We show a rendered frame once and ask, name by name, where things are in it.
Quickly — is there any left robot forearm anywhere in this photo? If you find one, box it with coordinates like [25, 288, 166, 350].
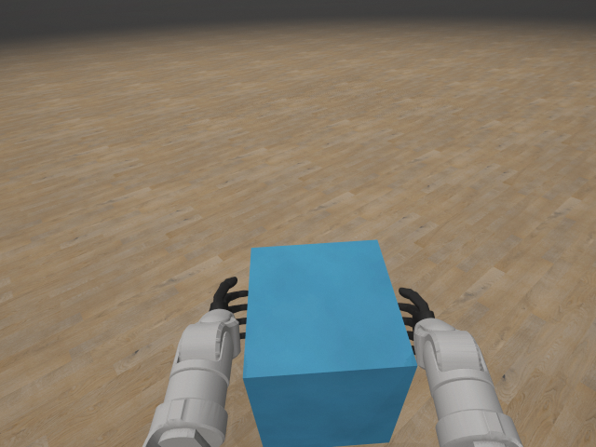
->
[142, 309, 241, 447]

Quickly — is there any carton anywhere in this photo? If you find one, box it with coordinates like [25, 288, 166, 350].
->
[243, 239, 417, 447]

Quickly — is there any left robot hand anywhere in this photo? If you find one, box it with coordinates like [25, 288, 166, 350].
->
[209, 277, 249, 339]

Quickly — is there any right robot hand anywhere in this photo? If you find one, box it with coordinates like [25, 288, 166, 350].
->
[398, 288, 435, 354]

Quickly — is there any right robot forearm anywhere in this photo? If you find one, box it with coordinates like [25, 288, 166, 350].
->
[413, 318, 523, 447]

